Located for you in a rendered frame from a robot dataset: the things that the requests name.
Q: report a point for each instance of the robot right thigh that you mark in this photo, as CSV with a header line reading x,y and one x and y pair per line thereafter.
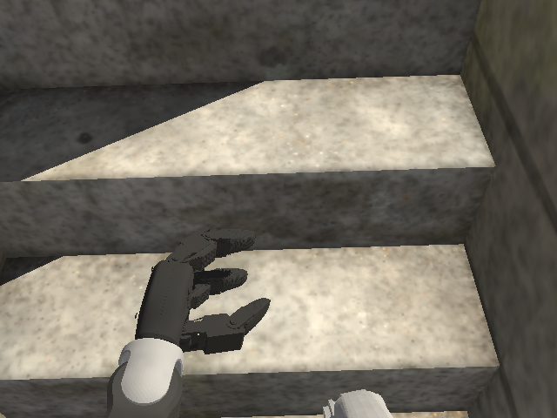
x,y
357,404

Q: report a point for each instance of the left robot hand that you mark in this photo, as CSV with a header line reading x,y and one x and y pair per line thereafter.
x,y
181,283

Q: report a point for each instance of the left robot forearm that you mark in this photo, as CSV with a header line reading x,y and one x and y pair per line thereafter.
x,y
147,383

